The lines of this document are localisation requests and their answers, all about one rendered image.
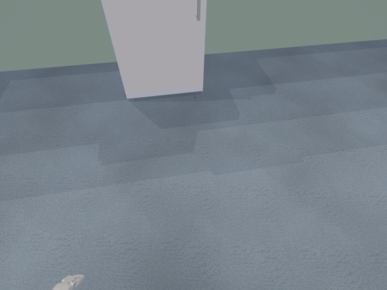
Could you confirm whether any left robot hand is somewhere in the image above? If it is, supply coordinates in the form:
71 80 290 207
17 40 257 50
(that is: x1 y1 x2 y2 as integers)
52 274 85 290

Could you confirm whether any fridge door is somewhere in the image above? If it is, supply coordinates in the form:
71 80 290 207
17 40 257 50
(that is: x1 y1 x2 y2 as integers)
104 0 205 93

